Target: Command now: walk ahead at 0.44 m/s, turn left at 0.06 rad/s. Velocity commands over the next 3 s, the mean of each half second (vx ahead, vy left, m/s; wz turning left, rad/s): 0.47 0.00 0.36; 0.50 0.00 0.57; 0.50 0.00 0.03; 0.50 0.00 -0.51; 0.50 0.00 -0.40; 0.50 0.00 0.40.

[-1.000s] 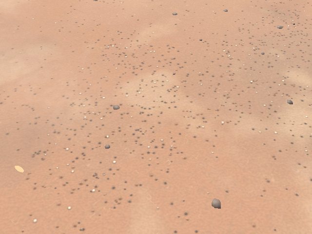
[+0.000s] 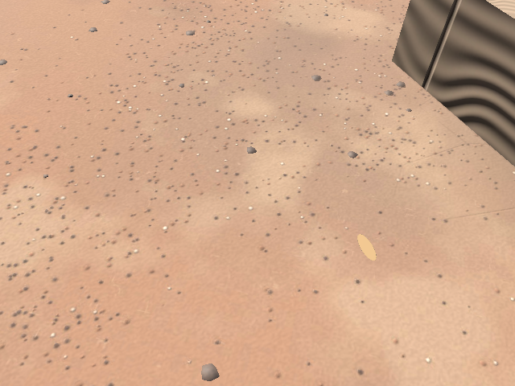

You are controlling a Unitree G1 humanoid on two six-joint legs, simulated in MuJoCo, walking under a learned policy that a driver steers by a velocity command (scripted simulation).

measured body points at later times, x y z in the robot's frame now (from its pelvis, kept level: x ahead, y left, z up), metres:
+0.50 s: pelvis +0.26 -0.03 +0.00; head +0.28 -0.03 +0.44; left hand +0.23 +0.26 -0.12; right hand +0.49 -0.25 -0.09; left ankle +0.36 +0.15 -0.68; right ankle +0.21 -0.15 -0.75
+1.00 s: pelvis +0.51 +0.09 +0.00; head +0.54 +0.13 +0.45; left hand +0.56 +0.42 -0.09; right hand +0.73 -0.12 -0.10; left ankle +0.46 +0.15 -0.75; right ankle +0.76 +0.01 -0.68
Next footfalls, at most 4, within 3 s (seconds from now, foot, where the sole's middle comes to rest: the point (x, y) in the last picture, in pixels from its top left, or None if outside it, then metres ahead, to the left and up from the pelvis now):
0.18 right None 0.25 -0.15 -0.78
0.68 left None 0.49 0.17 -0.78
1.16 right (199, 273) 0.83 0.11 -0.78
1.64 left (92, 252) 0.91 0.43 -0.78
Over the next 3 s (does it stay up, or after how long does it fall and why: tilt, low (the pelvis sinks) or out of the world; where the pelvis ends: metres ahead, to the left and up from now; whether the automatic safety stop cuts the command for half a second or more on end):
stays up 1.56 0.43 0.00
